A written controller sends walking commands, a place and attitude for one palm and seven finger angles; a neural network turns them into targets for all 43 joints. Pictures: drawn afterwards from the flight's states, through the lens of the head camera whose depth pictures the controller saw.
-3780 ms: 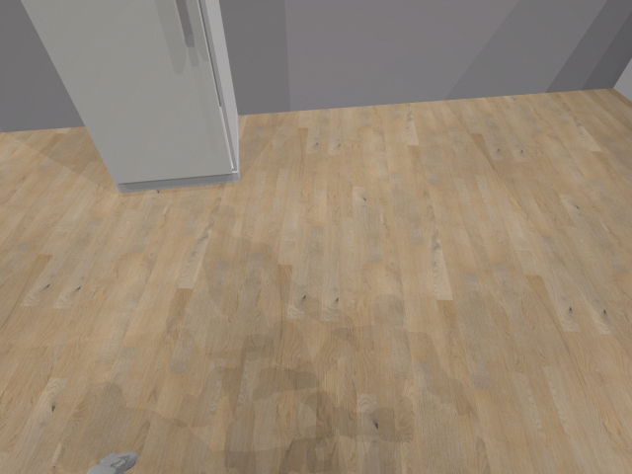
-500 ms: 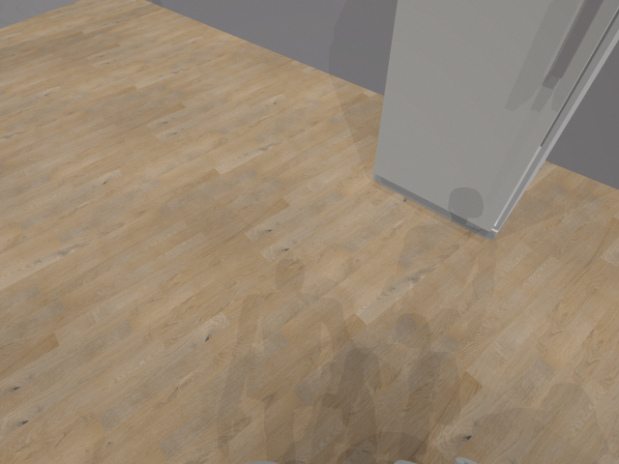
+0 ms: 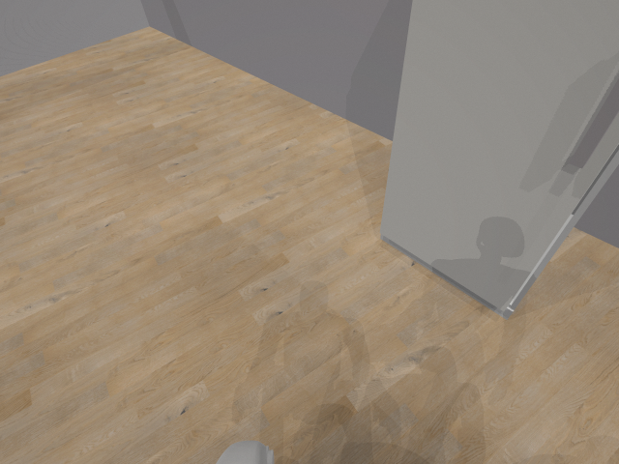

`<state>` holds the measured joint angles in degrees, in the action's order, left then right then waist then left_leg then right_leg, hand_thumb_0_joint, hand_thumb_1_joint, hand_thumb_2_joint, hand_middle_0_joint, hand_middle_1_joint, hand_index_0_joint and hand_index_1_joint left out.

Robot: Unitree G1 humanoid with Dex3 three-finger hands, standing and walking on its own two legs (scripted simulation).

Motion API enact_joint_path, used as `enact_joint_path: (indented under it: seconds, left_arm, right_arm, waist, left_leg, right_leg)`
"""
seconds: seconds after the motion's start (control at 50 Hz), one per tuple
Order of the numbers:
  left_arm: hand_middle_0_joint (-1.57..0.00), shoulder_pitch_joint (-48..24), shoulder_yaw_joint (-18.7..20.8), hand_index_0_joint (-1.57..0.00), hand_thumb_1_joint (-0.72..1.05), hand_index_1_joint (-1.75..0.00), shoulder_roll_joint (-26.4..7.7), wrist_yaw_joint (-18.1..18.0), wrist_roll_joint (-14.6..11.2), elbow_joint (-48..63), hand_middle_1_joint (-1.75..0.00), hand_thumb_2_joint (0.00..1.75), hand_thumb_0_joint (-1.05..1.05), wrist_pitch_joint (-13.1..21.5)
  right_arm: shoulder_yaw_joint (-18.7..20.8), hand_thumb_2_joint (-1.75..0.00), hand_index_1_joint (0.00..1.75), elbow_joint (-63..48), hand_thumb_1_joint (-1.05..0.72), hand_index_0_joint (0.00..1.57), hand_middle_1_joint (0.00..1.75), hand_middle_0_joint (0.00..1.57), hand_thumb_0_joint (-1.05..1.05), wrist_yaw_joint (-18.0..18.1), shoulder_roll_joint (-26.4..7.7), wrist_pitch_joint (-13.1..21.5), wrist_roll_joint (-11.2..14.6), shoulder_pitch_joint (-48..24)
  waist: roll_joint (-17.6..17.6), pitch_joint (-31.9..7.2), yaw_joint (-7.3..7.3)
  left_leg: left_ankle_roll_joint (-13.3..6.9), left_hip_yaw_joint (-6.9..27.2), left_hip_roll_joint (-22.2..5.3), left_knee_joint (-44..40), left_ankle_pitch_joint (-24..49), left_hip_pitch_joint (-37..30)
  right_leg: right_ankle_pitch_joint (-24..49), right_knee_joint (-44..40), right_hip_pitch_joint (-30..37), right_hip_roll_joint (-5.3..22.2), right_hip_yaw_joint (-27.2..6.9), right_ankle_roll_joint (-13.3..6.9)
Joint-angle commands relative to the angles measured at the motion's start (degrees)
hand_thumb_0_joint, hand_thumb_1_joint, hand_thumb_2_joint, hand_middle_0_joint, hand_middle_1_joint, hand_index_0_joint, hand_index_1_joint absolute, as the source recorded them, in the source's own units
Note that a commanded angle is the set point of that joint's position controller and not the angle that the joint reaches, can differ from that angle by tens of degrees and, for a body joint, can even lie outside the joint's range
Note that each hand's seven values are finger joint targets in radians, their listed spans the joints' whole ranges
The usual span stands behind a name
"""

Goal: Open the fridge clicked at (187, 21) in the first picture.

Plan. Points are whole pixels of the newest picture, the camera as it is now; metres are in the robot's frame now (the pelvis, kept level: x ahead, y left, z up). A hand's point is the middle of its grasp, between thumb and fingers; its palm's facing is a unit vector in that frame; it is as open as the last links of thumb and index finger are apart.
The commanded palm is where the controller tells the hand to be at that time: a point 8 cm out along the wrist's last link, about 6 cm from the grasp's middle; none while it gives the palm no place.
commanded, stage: walk to a spot facing it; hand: right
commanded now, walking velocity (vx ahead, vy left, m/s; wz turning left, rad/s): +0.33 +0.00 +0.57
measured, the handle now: out of the picture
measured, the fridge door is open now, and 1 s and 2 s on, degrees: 0 0 0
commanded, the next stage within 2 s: turn to face it in 0.28 s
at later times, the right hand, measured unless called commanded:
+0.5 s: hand (377, 351) +0.34 -0.10 -0.17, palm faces -0.21 +0.95 -0.23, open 7.3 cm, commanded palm none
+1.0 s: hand (419, 344) +0.36 -0.18 -0.18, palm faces +0.10 +0.97 -0.22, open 7.4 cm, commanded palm none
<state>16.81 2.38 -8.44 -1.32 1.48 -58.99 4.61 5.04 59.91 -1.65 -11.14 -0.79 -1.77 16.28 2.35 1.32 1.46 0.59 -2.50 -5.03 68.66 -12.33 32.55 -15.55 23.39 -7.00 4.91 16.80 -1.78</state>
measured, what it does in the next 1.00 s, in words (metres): walks ahead: left foot, then right foot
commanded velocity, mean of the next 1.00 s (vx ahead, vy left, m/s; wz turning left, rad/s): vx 0.10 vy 0.00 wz -0.20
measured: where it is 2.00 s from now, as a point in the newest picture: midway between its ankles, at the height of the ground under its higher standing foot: (296, 452)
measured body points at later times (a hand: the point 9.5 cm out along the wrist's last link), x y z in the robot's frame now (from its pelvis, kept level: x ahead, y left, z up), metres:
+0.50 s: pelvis +0.21 +0.07 -0.01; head +0.24 +0.09 +0.43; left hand +0.19 +0.30 -0.17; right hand +0.35 -0.15 -0.15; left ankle +0.24 +0.14 -0.75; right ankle +0.23 -0.09 -0.66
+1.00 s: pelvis +0.31 +0.03 -0.01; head +0.35 +0.01 +0.44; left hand +0.38 +0.27 -0.15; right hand +0.36 -0.23 -0.17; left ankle +0.28 +0.20 -0.67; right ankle +0.35 -0.04 -0.75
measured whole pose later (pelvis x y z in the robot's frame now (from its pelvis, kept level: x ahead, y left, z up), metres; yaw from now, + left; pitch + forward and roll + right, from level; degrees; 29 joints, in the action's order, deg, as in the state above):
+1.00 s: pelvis +0.31 +0.03 -0.01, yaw -2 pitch +1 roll +2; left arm 11.5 2.3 -10.3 0.0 1.3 -54.4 -1.2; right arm 4.9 55.6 1.0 -13.1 -2.4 -0.7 11.0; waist 0.9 4.4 -0.1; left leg 4.8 -1.4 -5.0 62.1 -23.6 27.3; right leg -11.3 28.9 -18.7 -0.9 3.6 -4.6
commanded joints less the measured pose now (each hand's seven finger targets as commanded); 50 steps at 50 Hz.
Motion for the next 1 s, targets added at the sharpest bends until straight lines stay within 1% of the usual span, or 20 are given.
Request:
enact_joint_path:
  seconds: [0.0,0.14,0.2,0.22,0.24,0.26,0.28,0.3,0.34,0.38,0.44,0.52,0.66,0.72,0.74,0.76,0.78,0.84,0.88,0.98]
  left_arm:
    - [-0.20,7.88,1.21,-0.20,0.90,-0.30,-6.40,-0.28,-0.30,-0.33,-0.30,0.90,0.00,0.91]
    - [-0.20,11.54,1.66,-0.20,0.90,-0.30,-7.39,-0.12,0.38,-1.91,-0.30,0.90,0.00,-0.08]
    - [-0.20,9.95,2.56,-0.20,0.90,-0.30,-9.61,0.01,0.31,-1.06,-0.30,0.90,0.00,-0.38]
    - [-0.20,9.04,2.65,-0.20,0.90,-0.30,-10.82,0.02,0.13,-0.41,-0.30,0.90,0.00,-0.51]
    - [-0.20,7.37,2.76,-0.20,0.90,-0.30,-11.85,0.25,-0.27,0.46,-0.30,0.90,0.00,-0.65]
    - [-0.20,7.81,2.47,-0.20,0.90,-0.30,-10.06,1.11,-1.18,1.68,-0.30,0.90,0.00,-0.75]
    - [-0.20,7.72,1.65,-0.20,0.90,-0.30,-5.50,0.94,-1.79,4.26,-0.30,0.90,0.00,-0.35]
    - [-0.20,2.63,1.75,-0.20,0.90,-0.30,-6.85,0.35,-1.61,5.56,-0.30,0.90,0.00,-0.75]
    - [-0.20,2.48,1.91,-0.20,0.90,-0.30,-6.49,0.41,-0.57,4.98,-0.30,0.90,0.00,-1.43]
    - [-0.20,3.80,1.21,-0.20,0.90,-0.30,-5.05,0.33,0.08,2.58,-0.30,0.90,0.00,-2.94]
    - [-0.20,9.40,0.30,-0.20,0.90,-0.30,-2.82,0.32,0.03,-0.20,-0.30,0.90,0.00,-4.56]
    - [-0.20,5.50,-0.13,-0.20,0.90,-0.30,-2.29,0.62,-0.56,0.35,-0.30,0.90,0.00,-5.19]
    - [-0.20,-6.88,0.22,-0.20,0.90,-0.30,-4.28,1.71,-0.48,4.87,-0.30,0.90,0.00,-5.09]
    - [-0.20,-2.08,1.03,-0.20,0.90,-0.30,-6.76,1.92,-0.05,4.89,-0.30,0.90,0.00,-5.24]
    - [-0.20,1.54,1.88,-0.20,0.90,-0.30,-10.54,1.83,0.38,4.89,-0.30,0.90,0.00,-4.95]
    - [-0.20,4.55,2.93,-0.20,0.90,-0.30,-15.51,1.66,0.49,5.16,-0.30,0.90,0.00,-4.90]
    - [-0.20,6.24,2.96,-0.20,0.90,-0.30,-15.69,0.86,0.11,3.96,-0.30,0.90,0.00,-5.12]
    - [-0.20,-1.46,2.52,-0.20,0.90,-0.30,-12.99,0.31,-0.03,6.99,-0.30,0.90,0.00,-4.75]
    - [-0.20,-3.33,2.37,-0.20,0.90,-0.30,-12.55,0.32,-0.20,7.81,-0.30,0.90,0.00,-4.40]
    - [-0.20,-2.54,3.28,-0.20,0.90,-0.30,-13.68,0.61,-0.33,7.94,-0.30,0.90,0.00,-4.61]
  right_arm:
    - [0.15,-0.90,0.30,-5.06,-0.90,0.20,0.30,0.20,0.00,-0.54,-0.56,0.18,-0.29,-4.13]
    - [-0.50,-0.90,0.30,-9.20,-0.90,0.20,0.30,0.20,0.00,-1.11,0.63,0.91,0.03,-15.40]
    - [-0.03,-0.90,0.30,-8.30,-0.90,0.20,0.30,0.20,0.00,-0.83,-1.41,1.59,0.08,-10.11]
    - [0.28,-0.90,0.30,-7.01,-0.90,0.20,0.30,0.20,0.00,-0.67,-2.21,2.00,-0.09,-5.38]
    - [0.96,-0.90,0.30,-4.83,-0.90,0.20,0.30,0.20,0.00,-0.44,-4.32,2.70,-0.29,2.85]
    - [2.38,-0.90,0.30,-2.93,-0.90,0.20,0.30,0.20,0.00,0.11,-10.36,3.38,-0.45,10.42]
    - [3.52,-0.90,0.30,-2.40,-0.90,0.20,0.30,0.20,0.00,0.97,-16.52,3.72,0.41,14.59]
    - [3.61,-0.90,0.30,-2.84,-0.90,0.20,0.30,0.20,0.00,1.75,-17.38,3.00,1.85,12.75]
    - [1.81,-0.90,0.30,-6.21,-0.90,0.20,0.30,0.20,0.00,1.87,-12.18,3.03,1.70,1.53]
    - [0.08,-0.90,0.30,-6.58,-0.90,0.20,0.30,0.20,0.00,2.35,-7.83,4.13,1.17,-2.66]
    - [-1.15,-0.90,0.30,-5.59,-0.90,0.20,0.30,0.20,0.00,2.78,-5.52,4.80,0.87,-4.41]
    - [-2.11,-0.90,0.30,-4.52,-0.90,0.20,0.30,0.20,0.00,2.71,-4.15,4.67,1.06,-4.79]
    - [-0.72,-0.90,0.30,-3.73,-0.90,0.20,0.30,0.20,0.00,3.55,-7.52,2.63,0.66,-1.21]
    - [-0.13,-0.90,0.30,-4.60,-0.90,0.20,0.30,0.20,0.00,3.70,-8.53,1.84,0.92,-1.62]
    - [0.05,-0.90,0.30,-5.68,-0.90,0.20,0.30,0.20,0.00,3.47,-7.44,1.47,1.38,-0.81]
    - [-0.52,-0.90,0.30,-7.95,-0.90,0.20,0.30,0.20,0.00,3.32,-4.58,1.40,1.90,-0.55]
    - [-0.78,-0.90,0.30,-9.05,-0.90,0.20,0.30,0.20,0.00,3.87,-5.54,0.80,1.07,-3.84]
    - [0.02,-0.90,0.30,-9.17,-0.90,0.20,0.30,0.20,0.00,3.11,-5.57,0.60,0.85,-6.72]
    - [0.31,-0.90,0.30,-8.48,-0.90,0.20,0.30,0.20,0.00,2.83,-5.37,0.12,0.87,-5.01]
    - [0.55,-0.90,0.30,-9.23,-0.90,0.20,0.30,0.20,0.00,2.92,-5.63,-0.59,0.87,-5.39]
  waist:
    - [-8.97,4.34,-2.12]
    - [-9.90,7.76,-4.96]
    - [-9.67,3.00,-1.82]
    - [-9.85,-0.23,0.49]
    - [-8.40,-5.12,4.79]
    - [-0.11,-11.88,8.11]
    - [11.38,-17.24,7.58]
    - [4.94,-13.44,7.07]
    - [2.49,-5.91,1.77]
    - [-0.89,-1.77,-1.90]
    - [0.83,-4.41,-5.14]
    - [3.08,-2.29,-4.82]
    - [3.95,1.56,0.00]
    - [-0.24,-1.48,-2.81]
    - [-9.46,-4.44,-4.09]
    - [-22.40,-6.03,-4.57]
    - [-18.30,-8.64,-5.95]
    - [-8.09,-5.18,-3.23]
    - [-7.95,-5.64,-2.41]
    - [-8.28,-6.08,-2.84]
  left_leg:
    - [0.92,-0.25,-2.48,-4.46,3.75,9.68]
    - [-1.06,-5.50,-0.32,-25.00,2.66,6.15]
    - [-4.10,-8.25,3.76,-29.33,-2.26,-2.84]
    - [-5.17,-9.54,5.92,-31.28,-2.61,-10.33]
    - [-5.95,-10.85,7.65,-35.49,1.26,-22.95]
    - [-8.87,-0.33,-0.71,-37.88,4.27,-41.15]
    - [-16.76,30.82,-17.94,-42.45,18.42,-52.27]
    - [-18.33,32.94,-19.82,-47.74,22.88,-45.45]
    - [-13.96,23.73,-15.85,-50.99,10.06,-30.93]
    - [-10.84,13.57,-11.83,-52.32,20.01,-18.20]
    - [-9.87,4.27,-8.41,-51.01,28.39,-15.70]
    - [-8.51,-0.35,-7.95,-52.44,26.19,-16.35]
    - [-8.37,-0.90,-13.51,-47.46,26.82,-24.99]
    - [-4.60,-5.19,-12.04,-35.67,24.25,-23.80]
    - [-0.82,-8.35,-7.35,-25.39,13.89,-16.69]
    - [3.08,-9.44,0.03,-11.85,-20.40,-5.36]
    - [2.85,-1.63,1.25,-3.03,-26.76,-2.62]
    - [3.25,2.68,-1.12,-0.61,-15.82,0.56]
    - [3.67,2.30,-0.77,-3.05,-11.90,-1.90]
    - [4.90,2.23,-0.06,-8.26,-9.97,-2.06]
  right_leg:
    - [15.28,-12.79,4.71,14.99,-6.97,-2.36]
    - [23.22,-10.08,9.39,16.16,-0.90,-3.13]
    - [44.10,0.54,12.63,17.14,2.24,-2.39]
    - [50.97,7.84,11.70,16.45,3.10,-1.53]
    - [50.80,19.85,7.26,14.60,4.63,0.46]
    - [31.61,36.57,-7.61,11.60,3.95,2.77]
    - [-17.46,56.26,-26.64,0.75,-1.57,6.03]
    - [-17.45,61.03,-30.18,1.80,-10.58,4.54]
    - [-5.94,59.30,-29.15,6.00,-15.57,4.46]
    - [-2.85,52.58,-23.11,6.41,-15.40,4.60]
    - [-1.80,44.10,-18.93,4.89,-14.74,5.18]
    - [1.92,33.63,-18.12,3.49,-14.70,5.51]
    - [-2.30,18.84,-18.02,1.51,-11.27,4.41]
    - [6.41,7.93,-7.91,0.30,-10.97,2.94]
    - [23.28,3.22,-0.30,6.38,-20.12,-0.88]
    - [45.28,-0.59,5.99,18.81,-36.11,-9.37]
    - [40.62,-2.70,6.15,20.08,-40.72,-12.23]
    - [24.01,-3.88,0.16,13.88,-33.79,-9.46]
    - [22.85,-4.70,-1.43,10.53,-29.60,-7.69]
    - [19.82,-5.31,-0.38,8.76,-30.88,-8.00]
